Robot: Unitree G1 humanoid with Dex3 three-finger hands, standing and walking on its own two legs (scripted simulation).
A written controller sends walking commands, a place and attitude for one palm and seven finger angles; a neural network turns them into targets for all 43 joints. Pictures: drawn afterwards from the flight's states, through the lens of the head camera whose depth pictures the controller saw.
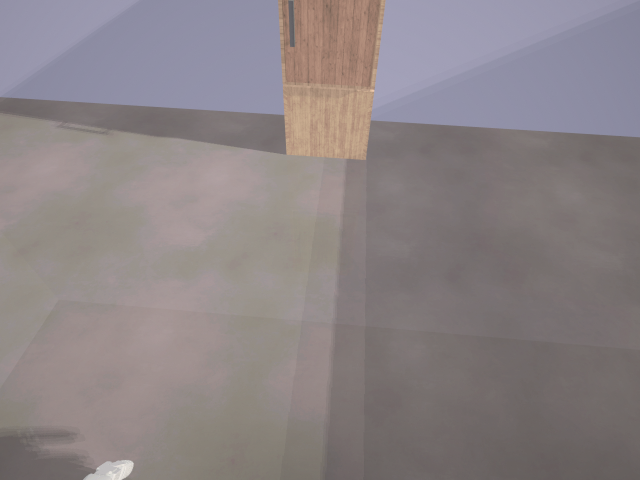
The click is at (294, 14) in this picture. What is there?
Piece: cupboard door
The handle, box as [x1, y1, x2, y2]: [288, 0, 294, 46]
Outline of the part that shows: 288,0 290,46 294,46 293,0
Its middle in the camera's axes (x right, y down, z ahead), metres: -0.12 -0.89 +1.59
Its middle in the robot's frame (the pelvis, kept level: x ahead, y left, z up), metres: +1.78 +0.21 -0.08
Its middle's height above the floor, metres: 0.69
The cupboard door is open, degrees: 0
